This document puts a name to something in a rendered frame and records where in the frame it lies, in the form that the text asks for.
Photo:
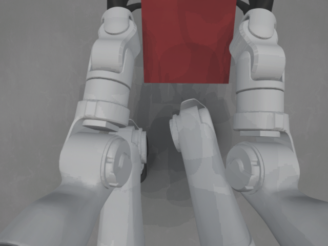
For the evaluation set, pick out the right robot hand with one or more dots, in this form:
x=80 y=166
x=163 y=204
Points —
x=264 y=4

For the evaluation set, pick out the right robot forearm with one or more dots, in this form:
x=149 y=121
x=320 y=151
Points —
x=260 y=65

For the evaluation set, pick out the left robot hand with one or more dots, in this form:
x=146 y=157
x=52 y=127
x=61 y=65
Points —
x=122 y=3

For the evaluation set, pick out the left robot foot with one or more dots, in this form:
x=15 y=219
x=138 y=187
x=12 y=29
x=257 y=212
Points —
x=144 y=172

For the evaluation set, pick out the robot right thigh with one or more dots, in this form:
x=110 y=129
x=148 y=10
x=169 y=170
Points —
x=218 y=218

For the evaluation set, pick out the carton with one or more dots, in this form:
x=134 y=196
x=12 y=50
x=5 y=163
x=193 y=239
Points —
x=187 y=41

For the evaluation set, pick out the left robot forearm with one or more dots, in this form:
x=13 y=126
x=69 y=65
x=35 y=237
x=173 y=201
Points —
x=109 y=76

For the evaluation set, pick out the robot right upper arm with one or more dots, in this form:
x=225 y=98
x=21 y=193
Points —
x=267 y=175

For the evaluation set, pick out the robot left upper arm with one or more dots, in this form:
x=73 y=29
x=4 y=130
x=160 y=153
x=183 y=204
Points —
x=91 y=166

